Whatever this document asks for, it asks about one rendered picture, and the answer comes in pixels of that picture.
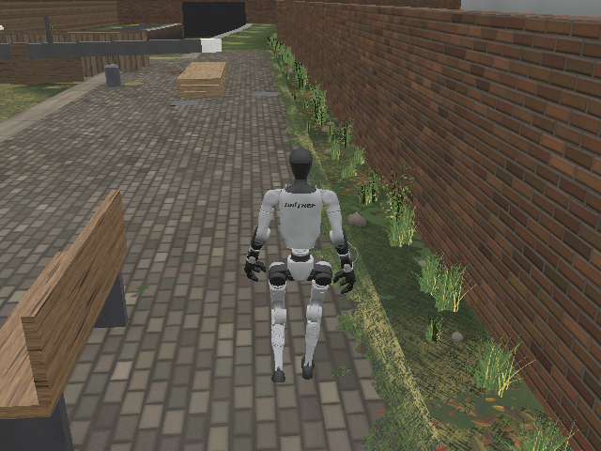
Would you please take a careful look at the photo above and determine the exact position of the robot left upper arm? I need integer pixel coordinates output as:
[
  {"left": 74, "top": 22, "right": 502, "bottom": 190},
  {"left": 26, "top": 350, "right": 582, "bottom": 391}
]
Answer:
[{"left": 255, "top": 189, "right": 282, "bottom": 241}]

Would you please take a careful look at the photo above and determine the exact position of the robot left forearm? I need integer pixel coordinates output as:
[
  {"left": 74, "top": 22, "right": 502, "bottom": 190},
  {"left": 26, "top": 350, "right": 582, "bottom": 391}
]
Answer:
[{"left": 246, "top": 226, "right": 265, "bottom": 264}]

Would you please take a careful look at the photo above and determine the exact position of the right robot hand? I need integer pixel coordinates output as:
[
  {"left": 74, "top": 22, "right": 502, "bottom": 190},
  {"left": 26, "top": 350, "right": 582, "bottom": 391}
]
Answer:
[{"left": 333, "top": 270, "right": 356, "bottom": 294}]

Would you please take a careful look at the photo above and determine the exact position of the robot right forearm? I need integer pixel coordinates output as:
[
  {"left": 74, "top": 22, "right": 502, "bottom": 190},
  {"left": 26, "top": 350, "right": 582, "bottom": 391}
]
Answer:
[{"left": 335, "top": 228, "right": 353, "bottom": 272}]

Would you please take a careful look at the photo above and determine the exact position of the robot right shin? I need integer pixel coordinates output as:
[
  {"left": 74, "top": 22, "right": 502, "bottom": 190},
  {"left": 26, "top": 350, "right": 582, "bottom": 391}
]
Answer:
[{"left": 304, "top": 306, "right": 322, "bottom": 367}]

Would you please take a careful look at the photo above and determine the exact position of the robot left thigh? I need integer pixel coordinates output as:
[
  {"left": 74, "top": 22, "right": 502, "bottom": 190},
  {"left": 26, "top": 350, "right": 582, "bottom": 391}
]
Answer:
[{"left": 269, "top": 262, "right": 287, "bottom": 324}]

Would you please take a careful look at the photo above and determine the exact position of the robot right upper arm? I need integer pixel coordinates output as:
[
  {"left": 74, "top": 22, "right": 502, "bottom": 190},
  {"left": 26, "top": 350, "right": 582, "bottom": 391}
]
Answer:
[{"left": 320, "top": 189, "right": 344, "bottom": 242}]

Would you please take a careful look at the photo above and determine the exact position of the left robot hand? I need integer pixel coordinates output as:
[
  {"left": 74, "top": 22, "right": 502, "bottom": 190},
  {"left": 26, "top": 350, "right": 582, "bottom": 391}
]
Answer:
[{"left": 244, "top": 260, "right": 266, "bottom": 282}]

